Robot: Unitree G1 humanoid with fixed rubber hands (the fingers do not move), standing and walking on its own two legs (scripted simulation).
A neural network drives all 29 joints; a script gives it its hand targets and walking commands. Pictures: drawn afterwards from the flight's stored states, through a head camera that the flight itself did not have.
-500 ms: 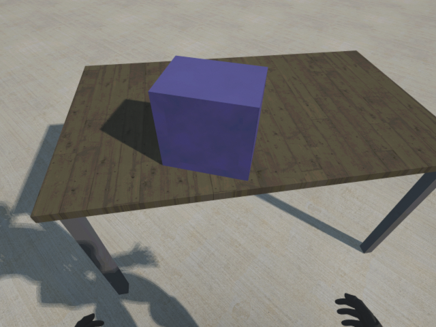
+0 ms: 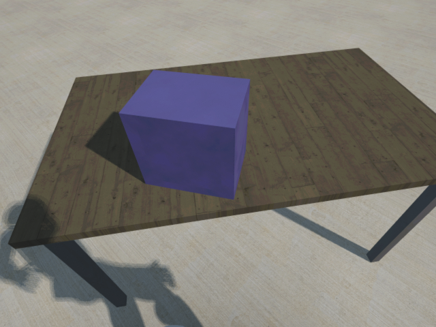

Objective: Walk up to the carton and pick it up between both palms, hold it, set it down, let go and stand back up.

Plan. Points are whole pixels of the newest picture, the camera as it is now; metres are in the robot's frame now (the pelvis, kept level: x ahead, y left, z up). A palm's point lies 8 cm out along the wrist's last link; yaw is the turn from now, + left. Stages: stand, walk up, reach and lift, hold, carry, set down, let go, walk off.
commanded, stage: walk up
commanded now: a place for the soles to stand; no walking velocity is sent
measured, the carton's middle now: (194, 135) +0.55 +0.05 +0.04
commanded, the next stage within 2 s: none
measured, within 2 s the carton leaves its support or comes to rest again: neither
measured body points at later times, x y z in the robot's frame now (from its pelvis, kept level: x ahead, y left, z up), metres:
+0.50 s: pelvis +0.10 +0.05 -0.01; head +0.12 +0.06 +0.44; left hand +0.16 +0.35 -0.13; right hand +0.19 -0.23 -0.11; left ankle +0.17 +0.15 -0.73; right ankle +0.05 -0.07 -0.69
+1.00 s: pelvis +0.08 +0.01 -0.01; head +0.11 +0.00 +0.44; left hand +0.15 +0.32 -0.12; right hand +0.18 -0.29 -0.11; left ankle +0.10 +0.15 -0.69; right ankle +0.13 -0.07 -0.73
